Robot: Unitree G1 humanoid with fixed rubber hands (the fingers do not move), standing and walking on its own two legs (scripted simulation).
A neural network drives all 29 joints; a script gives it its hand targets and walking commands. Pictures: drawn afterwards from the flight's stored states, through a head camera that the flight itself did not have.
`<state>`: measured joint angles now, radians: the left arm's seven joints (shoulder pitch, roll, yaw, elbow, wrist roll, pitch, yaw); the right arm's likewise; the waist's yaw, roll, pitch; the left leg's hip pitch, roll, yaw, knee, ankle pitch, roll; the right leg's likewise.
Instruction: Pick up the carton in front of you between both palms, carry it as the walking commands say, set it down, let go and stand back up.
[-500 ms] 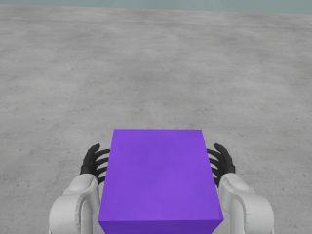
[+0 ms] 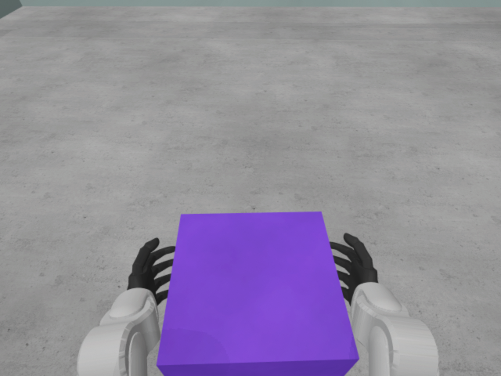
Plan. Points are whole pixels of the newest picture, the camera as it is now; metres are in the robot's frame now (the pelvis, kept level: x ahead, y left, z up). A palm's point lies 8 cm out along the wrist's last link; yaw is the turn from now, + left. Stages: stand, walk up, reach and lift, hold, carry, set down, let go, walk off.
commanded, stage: carry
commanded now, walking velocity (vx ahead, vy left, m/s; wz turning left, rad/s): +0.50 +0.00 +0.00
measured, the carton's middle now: (252, 313) +0.22 +0.01 +0.00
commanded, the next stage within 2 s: none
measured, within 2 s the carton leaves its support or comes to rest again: neither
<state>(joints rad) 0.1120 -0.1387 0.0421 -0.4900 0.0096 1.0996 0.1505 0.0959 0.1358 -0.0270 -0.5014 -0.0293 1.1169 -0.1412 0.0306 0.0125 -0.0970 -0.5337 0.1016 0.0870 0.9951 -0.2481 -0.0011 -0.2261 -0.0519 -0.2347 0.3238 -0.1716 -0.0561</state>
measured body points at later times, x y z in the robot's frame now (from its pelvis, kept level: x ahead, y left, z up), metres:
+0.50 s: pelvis +0.33 +0.05 +0.00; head +0.34 +0.06 +0.45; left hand +0.59 +0.18 +0.07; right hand +0.55 -0.12 +0.08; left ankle +0.33 +0.12 -0.75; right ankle +0.32 -0.10 -0.68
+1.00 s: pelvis +0.66 -0.03 +0.00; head +0.68 -0.05 +0.45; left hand +0.90 +0.13 +0.07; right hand +0.91 -0.17 +0.06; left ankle +0.65 +0.12 -0.67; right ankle +0.67 -0.10 -0.75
